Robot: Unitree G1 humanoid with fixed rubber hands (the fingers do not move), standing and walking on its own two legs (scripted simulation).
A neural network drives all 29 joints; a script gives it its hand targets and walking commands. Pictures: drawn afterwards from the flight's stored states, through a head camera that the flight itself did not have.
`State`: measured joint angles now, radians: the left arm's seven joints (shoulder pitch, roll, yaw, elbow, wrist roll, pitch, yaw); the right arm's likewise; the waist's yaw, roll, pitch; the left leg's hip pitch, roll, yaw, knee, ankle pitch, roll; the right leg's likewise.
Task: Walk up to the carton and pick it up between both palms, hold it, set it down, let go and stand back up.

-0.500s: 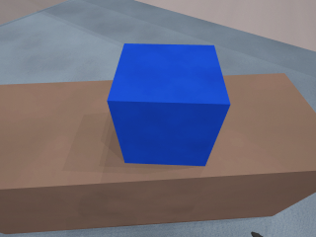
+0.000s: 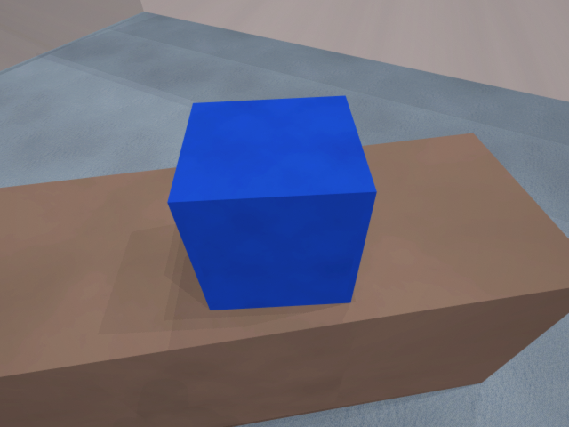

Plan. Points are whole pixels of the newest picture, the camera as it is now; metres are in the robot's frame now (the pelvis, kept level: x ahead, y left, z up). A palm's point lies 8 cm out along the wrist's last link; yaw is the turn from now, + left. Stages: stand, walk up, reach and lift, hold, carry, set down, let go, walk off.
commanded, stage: walk up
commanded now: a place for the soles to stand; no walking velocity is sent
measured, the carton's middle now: (275, 207) +0.49 +0.04 +0.01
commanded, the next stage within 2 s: none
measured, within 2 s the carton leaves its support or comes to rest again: neither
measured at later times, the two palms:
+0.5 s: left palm out of the picture +0.03 +0.21 -0.10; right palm out of the picture -0.01 -0.33 -0.14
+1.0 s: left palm out of the picture -0.01 +0.22 -0.12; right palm out of the picture -0.01 -0.28 -0.12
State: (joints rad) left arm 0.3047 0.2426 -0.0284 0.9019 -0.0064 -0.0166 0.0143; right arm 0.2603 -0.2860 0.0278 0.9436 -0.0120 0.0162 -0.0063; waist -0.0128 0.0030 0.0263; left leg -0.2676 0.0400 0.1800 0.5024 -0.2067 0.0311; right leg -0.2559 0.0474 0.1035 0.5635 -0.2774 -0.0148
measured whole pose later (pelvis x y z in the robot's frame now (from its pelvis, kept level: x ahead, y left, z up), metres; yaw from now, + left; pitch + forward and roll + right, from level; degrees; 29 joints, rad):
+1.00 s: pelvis -0.07 -0.03 +0.00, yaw +4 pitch -2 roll -1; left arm 0.24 0.25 -0.04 0.88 0.02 -0.01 0.01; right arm 0.32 -0.23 0.00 0.86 0.00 -0.02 0.01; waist 0.00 -0.01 0.01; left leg -0.22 -0.04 -0.14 0.54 -0.30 -0.01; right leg -0.24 -0.02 -0.04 0.51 -0.25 0.01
